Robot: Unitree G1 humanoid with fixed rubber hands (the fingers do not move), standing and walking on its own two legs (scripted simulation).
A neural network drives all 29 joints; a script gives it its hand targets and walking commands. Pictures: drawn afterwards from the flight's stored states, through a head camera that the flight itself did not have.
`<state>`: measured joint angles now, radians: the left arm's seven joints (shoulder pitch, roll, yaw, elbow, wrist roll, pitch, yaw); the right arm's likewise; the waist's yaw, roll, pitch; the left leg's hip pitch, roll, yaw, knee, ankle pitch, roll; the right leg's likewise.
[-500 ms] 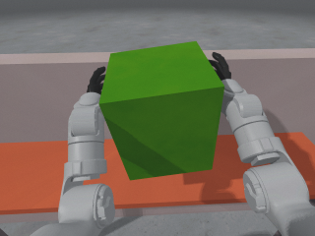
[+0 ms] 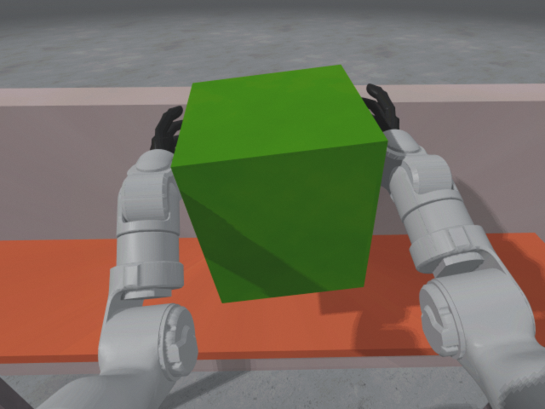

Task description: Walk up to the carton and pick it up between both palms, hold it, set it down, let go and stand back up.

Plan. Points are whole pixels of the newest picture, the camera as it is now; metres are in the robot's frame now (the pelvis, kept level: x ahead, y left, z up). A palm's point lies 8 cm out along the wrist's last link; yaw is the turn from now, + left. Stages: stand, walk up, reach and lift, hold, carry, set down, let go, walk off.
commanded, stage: hold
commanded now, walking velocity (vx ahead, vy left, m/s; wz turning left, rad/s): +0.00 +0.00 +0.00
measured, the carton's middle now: (279, 187) +0.36 +0.00 +0.21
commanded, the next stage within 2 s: none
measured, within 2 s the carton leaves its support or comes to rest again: neither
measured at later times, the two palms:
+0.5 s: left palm (167, 166) +0.37 +0.16 +0.24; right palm (384, 147) +0.37 -0.15 +0.26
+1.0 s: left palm (168, 172) +0.36 +0.15 +0.23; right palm (388, 153) +0.36 -0.15 +0.25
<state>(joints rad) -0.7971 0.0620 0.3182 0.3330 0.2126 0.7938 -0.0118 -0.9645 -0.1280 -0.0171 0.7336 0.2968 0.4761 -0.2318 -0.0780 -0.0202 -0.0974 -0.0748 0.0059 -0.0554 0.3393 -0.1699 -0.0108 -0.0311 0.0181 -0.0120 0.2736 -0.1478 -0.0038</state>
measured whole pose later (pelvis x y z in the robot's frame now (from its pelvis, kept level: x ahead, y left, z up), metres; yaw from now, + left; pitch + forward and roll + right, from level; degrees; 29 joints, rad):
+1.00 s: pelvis +0.00 +0.00 +0.00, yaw +0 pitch -7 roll -1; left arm -0.69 0.05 0.30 0.21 0.22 0.81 -0.03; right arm -0.86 -0.11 0.01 0.60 0.32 0.51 -0.26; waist -0.11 -0.04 -0.08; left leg -0.05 0.00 -0.06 0.35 -0.18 -0.01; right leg 0.00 0.02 -0.01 0.27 -0.15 0.00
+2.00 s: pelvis +0.00 +0.00 +0.00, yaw -1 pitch -6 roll -1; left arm -0.71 0.04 0.30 0.22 0.22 0.83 0.00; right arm -0.89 -0.13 0.01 0.62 0.33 0.54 -0.25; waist -0.10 -0.02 -0.10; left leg -0.06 0.00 -0.04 0.35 -0.18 0.00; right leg -0.02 0.02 0.01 0.27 -0.15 0.00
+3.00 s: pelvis +0.00 +0.00 +0.00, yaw -1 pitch -5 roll -1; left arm -0.73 0.05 0.29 0.25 0.22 0.82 -0.01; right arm -0.91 -0.13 0.01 0.65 0.33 0.53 -0.26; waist -0.11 -0.02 -0.11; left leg -0.08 0.00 -0.05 0.35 -0.18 -0.01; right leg -0.03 0.02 0.01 0.28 -0.15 0.00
